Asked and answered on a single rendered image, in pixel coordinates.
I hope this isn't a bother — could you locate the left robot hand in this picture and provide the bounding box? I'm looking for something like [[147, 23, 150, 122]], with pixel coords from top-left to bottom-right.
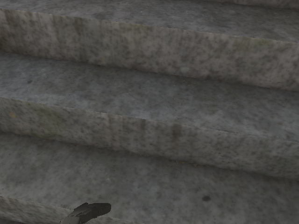
[[60, 203, 111, 224]]

